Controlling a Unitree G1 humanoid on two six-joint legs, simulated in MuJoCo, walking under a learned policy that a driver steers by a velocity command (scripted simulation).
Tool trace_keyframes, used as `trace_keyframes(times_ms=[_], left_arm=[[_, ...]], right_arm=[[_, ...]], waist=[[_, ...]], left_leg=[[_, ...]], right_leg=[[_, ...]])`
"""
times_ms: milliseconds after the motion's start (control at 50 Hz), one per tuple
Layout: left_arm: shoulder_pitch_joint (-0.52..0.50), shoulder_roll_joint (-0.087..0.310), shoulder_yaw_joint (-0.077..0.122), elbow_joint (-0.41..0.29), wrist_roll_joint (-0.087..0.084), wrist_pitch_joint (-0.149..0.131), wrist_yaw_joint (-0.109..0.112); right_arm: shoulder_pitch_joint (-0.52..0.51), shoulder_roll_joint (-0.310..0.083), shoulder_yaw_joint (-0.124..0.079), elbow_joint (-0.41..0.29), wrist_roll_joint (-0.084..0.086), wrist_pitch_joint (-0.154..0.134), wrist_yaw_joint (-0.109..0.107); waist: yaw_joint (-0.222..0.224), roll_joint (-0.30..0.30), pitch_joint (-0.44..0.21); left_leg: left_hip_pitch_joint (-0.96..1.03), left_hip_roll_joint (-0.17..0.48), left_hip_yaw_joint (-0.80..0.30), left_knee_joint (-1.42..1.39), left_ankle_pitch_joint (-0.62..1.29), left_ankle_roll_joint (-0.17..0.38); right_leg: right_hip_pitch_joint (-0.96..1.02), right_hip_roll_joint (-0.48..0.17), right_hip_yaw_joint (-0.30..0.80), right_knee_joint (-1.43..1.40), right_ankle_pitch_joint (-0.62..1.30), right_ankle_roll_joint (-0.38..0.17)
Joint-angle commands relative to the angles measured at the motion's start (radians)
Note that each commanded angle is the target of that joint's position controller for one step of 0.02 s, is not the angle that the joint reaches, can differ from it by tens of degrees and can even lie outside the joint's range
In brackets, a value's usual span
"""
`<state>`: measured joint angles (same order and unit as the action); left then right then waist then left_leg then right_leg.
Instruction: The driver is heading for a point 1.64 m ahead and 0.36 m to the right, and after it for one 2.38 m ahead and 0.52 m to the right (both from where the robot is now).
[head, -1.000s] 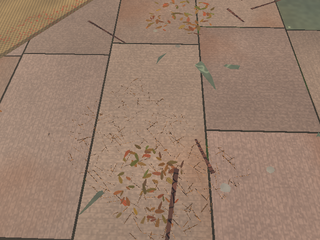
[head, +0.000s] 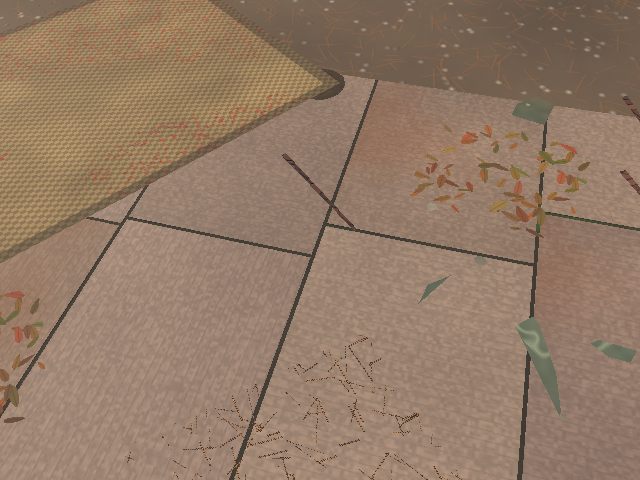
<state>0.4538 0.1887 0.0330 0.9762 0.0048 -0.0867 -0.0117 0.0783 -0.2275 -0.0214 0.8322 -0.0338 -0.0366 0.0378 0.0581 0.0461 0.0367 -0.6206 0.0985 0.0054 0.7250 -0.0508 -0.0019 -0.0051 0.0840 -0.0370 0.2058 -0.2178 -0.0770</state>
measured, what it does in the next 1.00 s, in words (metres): walks ahead, turning right: left foot, then right foot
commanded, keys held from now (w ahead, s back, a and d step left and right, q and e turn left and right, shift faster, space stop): w+e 0.62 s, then w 0.14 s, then w+q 0.24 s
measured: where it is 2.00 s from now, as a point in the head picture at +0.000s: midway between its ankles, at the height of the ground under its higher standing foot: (448, 396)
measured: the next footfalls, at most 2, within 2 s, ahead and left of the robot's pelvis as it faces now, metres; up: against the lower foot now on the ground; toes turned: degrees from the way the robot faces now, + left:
left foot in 0.14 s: +0.25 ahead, +0.12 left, +0.00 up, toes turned -3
right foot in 0.68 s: +0.45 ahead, -0.15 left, +0.00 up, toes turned -28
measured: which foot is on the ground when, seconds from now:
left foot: up 0.00-0.12, down 0.14-0.68, up 0.70-1.00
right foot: down 0.00-0.16, up 0.18-0.66, down 0.68-1.00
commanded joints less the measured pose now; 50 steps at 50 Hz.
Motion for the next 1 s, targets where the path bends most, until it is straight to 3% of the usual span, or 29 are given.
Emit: trace_keyframes(times_ms=[20,80,120,140,160,180,200,220,240,260,280,360,420,500,580,640,660,680,700,720,740,760,780,820,840,880,920,1000], left_arm=[[0.047,0.167,0.033,-0.034,0.004,-0.005,0.009],[0.02,0.191,0.042,-0.043,0.012,0.002,0.017],[-0.022,0.206,0.049,-0.055,0.009,0.005,0.016],[-0.028,0.181,0.044,-0.068,0.001,0.003,0.012],[-0.005,0.098,0.025,-0.118,-0.023,0.001,0.011],[0.06,0.099,0.031,-0.134,-0.029,0.011,0.015],[0.029,0.161,0.045,-0.106,-0.004,0.029,0.02],[-0.028,0.145,0.045,-0.108,0.003,0.032,0.009],[-0.047,0.119,0.043,-0.113,0.004,0.038,0.0],[-0.06,0.118,0.047,-0.119,0.02,0.05,-0.008],[-0.051,0.108,0.046,-0.116,0.028,0.064,-0.016],[-0.148,0.102,0.047,-0.16,0.029,0.087,-0.035],[-0.249,0.102,0.043,-0.199,0.028,0.09,-0.044],[-0.384,0.084,0.025,-0.249,0.029,0.084,-0.059],[-0.475,0.093,0.021,-0.295,0.036,0.081,-0.067],[-0.423,0.111,0.031,-0.291,0.043,0.08,-0.056],[-0.337,0.125,0.041,-0.268,0.045,0.074,-0.049],[-0.18,0.144,0.056,-0.215,0.052,0.062,-0.038],[-0.023,0.219,0.081,-0.172,0.064,0.053,-0.02],[-0.047,0.334,0.103,-0.182,0.049,0.053,-0.008],[-0.015,0.309,0.098,-0.185,0.023,0.065,-0.001],[-0.082,0.276,0.088,-0.17,0.018,0.064,0.007],[-0.132,0.214,0.07,-0.168,0.016,0.056,0.007],[-0.2,0.146,0.046,-0.163,0.012,0.034,0.009],[-0.194,0.134,0.04,-0.155,0.013,0.02,0.007],[-0.161,0.155,0.044,-0.131,0.01,0.0,0.007],[-0.127,0.164,0.045,-0.114,0.012,-0.008,0.008],[-0.095,0.146,0.033,-0.095,0.011,-0.015,0.013]], right_arm=[[-0.119,-0.05,-0.002,-0.092,0.007,-0.019,-0.005],[-0.105,-0.08,-0.01,-0.104,0.012,-0.033,-0.013],[0.068,-0.116,-0.028,-0.055,0.008,-0.051,-0.027],[0.218,-0.166,-0.046,-0.019,-0.012,-0.065,-0.041],[0.349,-0.259,-0.067,-0.025,-0.039,-0.069,-0.057],[0.316,-0.287,-0.08,-0.022,-0.02,-0.048,-0.052],[0.23,-0.186,-0.059,-0.045,-0.007,-0.037,-0.046],[0.166,-0.115,-0.041,-0.053,0.002,-0.04,-0.043],[0.138,-0.09,-0.035,-0.051,0.001,-0.045,-0.042],[0.143,-0.079,-0.031,-0.038,0.006,-0.053,-0.046],[0.149,-0.08,-0.032,-0.03,0.009,-0.061,-0.047],[0.205,-0.102,-0.043,-0.003,0.02,-0.087,-0.046],[0.247,-0.102,-0.045,0.018,0.015,-0.084,-0.045],[0.278,-0.12,-0.05,0.033,0.014,-0.08,-0.047],[0.34,-0.149,-0.059,0.061,0.013,-0.063,-0.056],[0.35,-0.184,-0.066,0.075,0.011,-0.041,-0.062],[0.353,-0.197,-0.067,0.08,0.01,-0.031,-0.062],[0.342,-0.197,-0.064,0.076,0.015,-0.023,-0.06],[0.342,-0.154,-0.05,0.046,0.016,-0.024,-0.056],[0.392,-0.042,-0.028,-0.017,0.029,-0.029,-0.033],[0.263,-0.141,-0.049,-0.025,0.02,-0.034,-0.033],[0.206,-0.123,-0.045,-0.045,0.037,-0.044,-0.029],[0.227,-0.11,-0.039,-0.024,0.039,-0.051,-0.03],[0.305,-0.096,-0.038,0.023,0.012,-0.021,-0.025],[0.322,-0.09,-0.039,0.037,0.006,-0.005,-0.02],[0.307,-0.077,-0.042,0.04,0.01,0.012,-0.008],[0.24,-0.073,-0.044,0.026,0.015,0.018,-0.003],[0.125,-0.07,-0.044,-0.004,0.015,0.015,-0.001]], waist=[[0.001,-0.118,0.033],[-0.027,-0.133,0.018],[-0.109,-0.109,-0.056],[-0.164,-0.051,-0.158],[-0.189,0.098,-0.318],[-0.134,0.255,-0.37],[-0.104,0.083,-0.221],[-0.093,0.012,-0.101],[-0.071,0.018,-0.049],[-0.055,0.048,-0.023],[-0.041,0.058,-0.017],[-0.036,0.031,-0.012],[-0.051,0.023,0.016],[-0.081,0.029,0.044],[-0.108,0.028,0.063],[-0.074,0.059,0.012],[-0.036,0.062,-0.038],[0.035,0.028,-0.123],[0.095,-0.07,-0.239],[0.016,-0.305,-0.309],[0.073,-0.104,-0.302],[0.037,-0.092,-0.164],[-0.005,-0.052,-0.096],[-0.076,-0.065,-0.059],[-0.083,-0.077,-0.057],[-0.089,-0.08,-0.032],[-0.071,-0.091,0.008],[-0.046,-0.101,0.05]], left_leg=[[0.039,-0.052,0.04,-0.099,0.032,-0.008],[0.127,-0.071,0.017,-0.171,-0.055,0.017],[0.362,-0.108,0.025,-0.276,-0.088,0.048],[0.591,-0.03,-0.044,-0.295,-0.092,0.083],[0.854,0.254,-0.355,-0.326,-0.224,0.14],[0.904,0.375,-0.685,-0.448,-0.288,0.22],[0.775,0.329,-0.58,-0.461,-0.386,0.204],[0.64,0.274,-0.432,-0.491,-0.353,0.184],[0.551,0.228,-0.317,-0.527,-0.263,0.157],[0.5,0.197,-0.235,-0.546,-0.188,0.142],[0.474,0.177,-0.175,-0.558,-0.13,0.133],[0.501,0.173,-0.042,-0.591,0.02,0.15],[0.533,0.161,0.042,-0.597,0.072,0.154],[0.559,0.152,0.142,-0.587,0.133,0.141],[0.672,0.185,0.199,-0.536,0.257,0.128],[0.729,0.192,0.248,-0.353,0.673,0.112],[0.729,0.19,0.253,-0.217,0.762,0.112],[0.653,0.171,0.274,-0.011,0.686,0.095],[0.428,0.142,0.272,0.272,0.338,0.068],[-0.003,-0.056,0.211,0.613,-0.52,0.011],[-0.078,-0.059,0.016,0.668,-0.449,0.016],[-0.113,-0.013,0.002,0.643,-0.337,0.027],[-0.053,0.016,-0.003,0.556,-0.282,0.035],[0.081,0.039,-0.018,0.457,-0.247,0.031],[0.115,0.033,-0.02,0.442,-0.239,0.03],[0.085,0.017,-0.031,0.412,-0.196,0.031],[0.004,0.009,-0.048,0.366,-0.12,0.031],[-0.079,-0.017,-0.044,0.21,0.018,0.031]], right_leg=[[-0.029,-0.252,0.168,-0.007,0.452,-0.123],[0.005,-0.28,0.218,0.069,0.51,-0.107],[-0.026,-0.244,0.206,0.254,0.593,-0.078],[-0.136,-0.185,0.165,0.46,0.485,-0.058],[-0.367,-0.085,0.089,0.774,0.099,-0.027],[-0.582,-0.002,0.059,0.963,-0.322,-0.023],[-0.635,-0.081,0.104,1.033,-0.259,-0.03],[-0.632,-0.115,0.106,1.013,-0.177,-0.024],[-0.6,-0.142,0.101,0.973,-0.129,-0.015],[-0.58,-0.162,0.096,0.947,-0.109,-0.004],[-0.562,-0.167,0.088,0.947,-0.089,0.007],[-0.651,-0.183,0.075,0.93,0.024,0.03],[-0.718,-0.187,0.062,0.834,0.116,0.045],[-0.669,-0.174,-0.003,0.606,0.217,0.036],[-0.635,-0.148,-0.072,0.472,0.132,-0.012],[-0.496,-0.061,-0.124,0.42,-0.027,-0.07],[-0.397,-0.021,-0.125,0.392,-0.064,-0.095],[-0.189,0.01,-0.11,0.3,-0.008,-0.122],[0.089,-0.152,0.11,0.261,-0.093,-0.169],[0.354,-0.457,0.645,0.166,-0.056,-0.304],[0.31,-0.46,0.695,0.084,0.021,-0.288],[0.198,-0.429,0.506,0.084,0.139,-0.261],[0.068,-0.384,0.39,0.067,0.268,-0.217],[-0.08,-0.311,0.225,0.016,0.349,-0.15],[-0.112,-0.299,0.189,-0.005,0.369,-0.139],[-0.118,-0.284,0.128,-0.038,0.394,-0.12],[-0.1,-0.277,0.075,-0.068,0.379,-0.091],[-0.047,-0.265,-0.012,-0.091,0.403,-0.05]])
